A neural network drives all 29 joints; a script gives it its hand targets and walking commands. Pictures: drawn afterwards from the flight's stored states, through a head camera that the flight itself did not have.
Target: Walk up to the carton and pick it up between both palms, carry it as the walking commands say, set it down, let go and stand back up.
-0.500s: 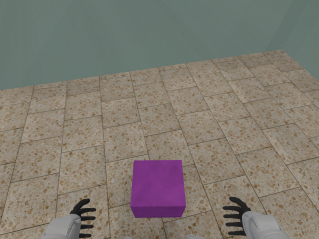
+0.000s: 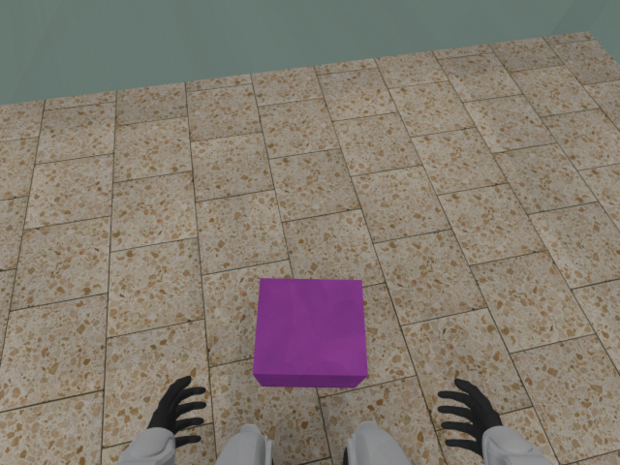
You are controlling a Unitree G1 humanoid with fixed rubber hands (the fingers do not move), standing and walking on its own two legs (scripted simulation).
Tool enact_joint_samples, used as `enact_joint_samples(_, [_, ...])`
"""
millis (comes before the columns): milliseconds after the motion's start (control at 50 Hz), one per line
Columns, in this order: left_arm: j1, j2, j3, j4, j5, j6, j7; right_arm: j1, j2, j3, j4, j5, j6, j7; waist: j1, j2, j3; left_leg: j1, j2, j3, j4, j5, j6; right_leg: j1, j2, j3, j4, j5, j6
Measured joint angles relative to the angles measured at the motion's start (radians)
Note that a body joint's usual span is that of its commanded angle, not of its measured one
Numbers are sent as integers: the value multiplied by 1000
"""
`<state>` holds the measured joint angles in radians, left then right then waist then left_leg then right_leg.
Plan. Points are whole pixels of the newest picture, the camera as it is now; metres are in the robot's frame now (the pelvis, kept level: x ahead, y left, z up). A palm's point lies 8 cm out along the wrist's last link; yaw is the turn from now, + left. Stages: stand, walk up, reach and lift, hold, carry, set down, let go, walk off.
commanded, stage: reach and lift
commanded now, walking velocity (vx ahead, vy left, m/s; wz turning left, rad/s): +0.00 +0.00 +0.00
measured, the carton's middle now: (309, 335) +0.42 -0.01 -0.60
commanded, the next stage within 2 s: none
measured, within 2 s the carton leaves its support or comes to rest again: neither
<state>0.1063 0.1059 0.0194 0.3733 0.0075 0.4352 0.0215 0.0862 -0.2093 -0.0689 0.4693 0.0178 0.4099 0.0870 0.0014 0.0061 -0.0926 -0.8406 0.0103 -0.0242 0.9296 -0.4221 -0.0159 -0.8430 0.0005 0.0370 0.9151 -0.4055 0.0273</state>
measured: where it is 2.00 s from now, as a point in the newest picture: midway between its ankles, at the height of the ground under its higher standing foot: outside the picture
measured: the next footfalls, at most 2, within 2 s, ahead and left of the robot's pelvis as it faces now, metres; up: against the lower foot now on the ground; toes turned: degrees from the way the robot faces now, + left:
none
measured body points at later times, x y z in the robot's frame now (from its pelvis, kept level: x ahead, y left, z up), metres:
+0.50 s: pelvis -0.07 +0.00 -0.04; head +0.11 -0.01 +0.37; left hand +0.29 +0.20 -0.13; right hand +0.28 -0.24 -0.14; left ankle +0.01 +0.13 -0.68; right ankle +0.01 -0.14 -0.68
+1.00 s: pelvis -0.05 -0.01 -0.06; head +0.23 -0.02 +0.28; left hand +0.44 +0.21 -0.16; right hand +0.43 -0.25 -0.17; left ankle +0.01 +0.13 -0.68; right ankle +0.01 -0.14 -0.68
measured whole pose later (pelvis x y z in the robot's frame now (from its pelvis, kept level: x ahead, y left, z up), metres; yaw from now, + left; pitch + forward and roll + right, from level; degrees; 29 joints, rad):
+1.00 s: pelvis -0.05 -0.01 -0.06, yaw +1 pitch +42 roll +0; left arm -0.98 0.33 0.27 0.87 -0.06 0.14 -0.06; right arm -0.94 -0.32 -0.29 0.84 0.07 0.15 0.03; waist 0.00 0.02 -0.07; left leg -1.50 0.00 -0.05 1.11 -0.35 -0.04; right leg -1.51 0.01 0.03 1.11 -0.34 0.02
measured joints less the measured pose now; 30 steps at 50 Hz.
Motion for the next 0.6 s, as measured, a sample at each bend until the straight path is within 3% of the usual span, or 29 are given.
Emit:
enact_joint_samples(280, [-235,17,43,71,-40,-14,15,-229,-30,-31,46,3,-18,6,-6,19,72,-116,-7,19,142,-7,8,-125,2,26,148,-5,13])
enact_joint_samples(420, [-463,52,73,171,-61,-7,10,-447,-56,-75,143,14,-15,6,-6,18,107,-196,-8,13,171,17,2,-204,2,21,179,17,10])
enact_joint_samples(600, [-743,112,138,331,-60,-75,-8,-680,-71,-123,249,29,-67,-26,-4,9,103,-344,-4,-8,179,52,-15,-350,7,1,188,48,-2])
